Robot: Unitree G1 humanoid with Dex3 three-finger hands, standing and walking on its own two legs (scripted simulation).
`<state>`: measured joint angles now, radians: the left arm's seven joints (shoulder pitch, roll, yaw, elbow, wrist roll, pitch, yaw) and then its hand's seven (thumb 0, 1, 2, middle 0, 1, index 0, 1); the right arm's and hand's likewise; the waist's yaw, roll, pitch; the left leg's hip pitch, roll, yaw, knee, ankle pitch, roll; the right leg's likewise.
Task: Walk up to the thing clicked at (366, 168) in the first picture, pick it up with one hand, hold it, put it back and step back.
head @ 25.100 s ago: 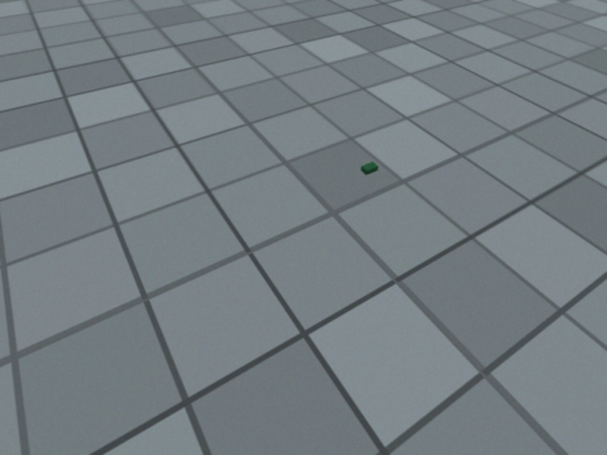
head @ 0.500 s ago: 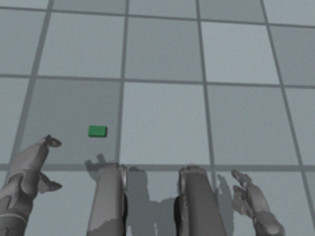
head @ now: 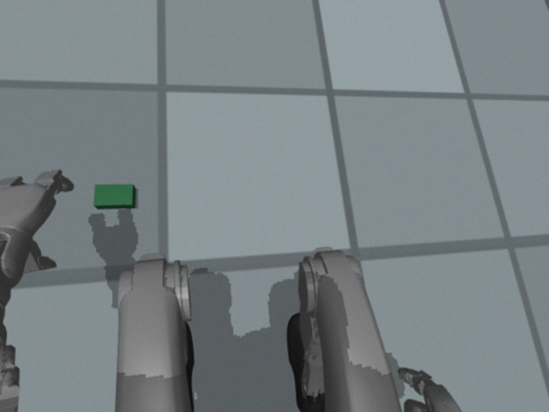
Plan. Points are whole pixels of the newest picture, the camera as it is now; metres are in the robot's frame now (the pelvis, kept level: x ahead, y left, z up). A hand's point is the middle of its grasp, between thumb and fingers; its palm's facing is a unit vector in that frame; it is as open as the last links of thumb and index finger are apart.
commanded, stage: rise first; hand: left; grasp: from above
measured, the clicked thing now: (115, 196) +0.49 +0.29 -0.35
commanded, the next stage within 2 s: none
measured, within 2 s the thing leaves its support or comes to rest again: neither
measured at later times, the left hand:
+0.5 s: hand (59, 220) +0.40 +0.33 -0.21, palm faces -0.48 -0.06 -0.88, open 12.6 cm
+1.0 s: hand (70, 212) +0.42 +0.33 -0.23, palm faces -0.48 -0.07 -0.88, open 12.7 cm
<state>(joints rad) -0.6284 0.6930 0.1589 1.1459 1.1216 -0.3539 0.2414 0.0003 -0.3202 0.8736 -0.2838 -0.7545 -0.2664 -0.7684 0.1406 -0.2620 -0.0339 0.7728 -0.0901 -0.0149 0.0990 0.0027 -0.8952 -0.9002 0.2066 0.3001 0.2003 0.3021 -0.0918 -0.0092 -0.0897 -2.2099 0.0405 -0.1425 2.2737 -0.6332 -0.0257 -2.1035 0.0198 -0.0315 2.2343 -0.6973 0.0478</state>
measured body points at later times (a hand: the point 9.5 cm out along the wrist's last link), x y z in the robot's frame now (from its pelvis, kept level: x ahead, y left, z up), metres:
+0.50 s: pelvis +0.01 +0.00 -0.04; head +0.23 +0.07 +0.34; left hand +0.42 +0.33 -0.16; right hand +0.11 -0.27 -0.16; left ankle +0.09 +0.14 -0.33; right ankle +0.10 -0.13 -0.33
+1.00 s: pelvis +0.01 +0.00 -0.06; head +0.24 +0.07 +0.32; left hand +0.44 +0.33 -0.18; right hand +0.09 -0.28 -0.17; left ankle +0.09 +0.14 -0.33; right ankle +0.10 -0.14 -0.33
